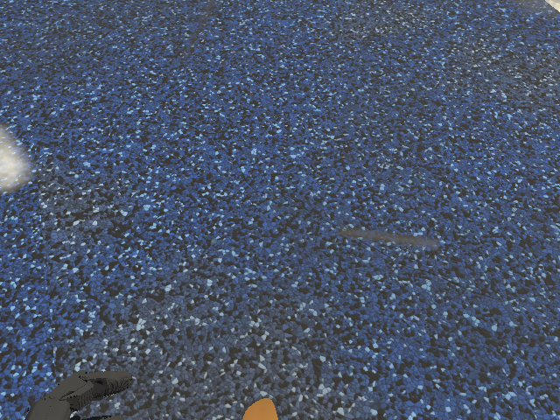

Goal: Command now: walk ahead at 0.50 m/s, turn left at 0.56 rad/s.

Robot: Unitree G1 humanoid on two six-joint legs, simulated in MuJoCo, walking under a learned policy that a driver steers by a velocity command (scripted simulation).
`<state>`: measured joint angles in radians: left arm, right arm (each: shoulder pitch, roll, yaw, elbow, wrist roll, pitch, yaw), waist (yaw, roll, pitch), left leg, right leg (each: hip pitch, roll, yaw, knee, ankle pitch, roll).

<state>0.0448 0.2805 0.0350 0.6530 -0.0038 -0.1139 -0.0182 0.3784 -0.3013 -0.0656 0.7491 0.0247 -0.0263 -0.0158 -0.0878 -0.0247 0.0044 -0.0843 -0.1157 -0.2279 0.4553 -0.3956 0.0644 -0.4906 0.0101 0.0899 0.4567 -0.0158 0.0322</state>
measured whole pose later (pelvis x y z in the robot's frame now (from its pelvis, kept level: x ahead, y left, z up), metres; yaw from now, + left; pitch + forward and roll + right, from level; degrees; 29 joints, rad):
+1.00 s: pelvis +0.47 +0.12 +0.00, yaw +15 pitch +2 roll +2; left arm 0.19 0.27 0.05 0.75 -0.01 -0.03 -0.04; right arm 0.17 -0.27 -0.06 0.76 0.00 0.00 -0.03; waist -0.01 -0.03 0.03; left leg -0.10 -0.05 0.14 0.42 -0.35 0.05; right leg -0.49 -0.04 -0.02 0.62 -0.13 0.00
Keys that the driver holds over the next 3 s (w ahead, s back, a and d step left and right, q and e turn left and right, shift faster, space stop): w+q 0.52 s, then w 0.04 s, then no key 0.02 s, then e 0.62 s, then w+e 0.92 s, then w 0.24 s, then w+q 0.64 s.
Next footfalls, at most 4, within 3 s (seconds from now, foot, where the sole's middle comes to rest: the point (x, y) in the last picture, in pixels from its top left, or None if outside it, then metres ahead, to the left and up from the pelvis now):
0.02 right None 0.17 -0.13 -0.77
0.52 left None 0.41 0.19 -0.77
1.02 right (243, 357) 0.63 0.05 -0.77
1.42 left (147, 381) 0.59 0.28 -0.77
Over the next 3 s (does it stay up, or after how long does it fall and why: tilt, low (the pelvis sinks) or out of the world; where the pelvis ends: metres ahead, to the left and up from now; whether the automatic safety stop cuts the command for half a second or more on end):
stays up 1.28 -0.17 0.01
